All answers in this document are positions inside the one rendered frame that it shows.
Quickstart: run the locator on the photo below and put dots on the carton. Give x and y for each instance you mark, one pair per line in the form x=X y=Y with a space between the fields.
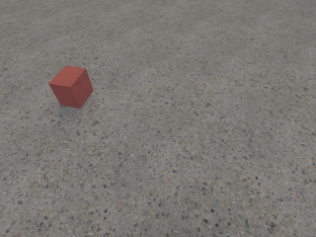
x=72 y=86

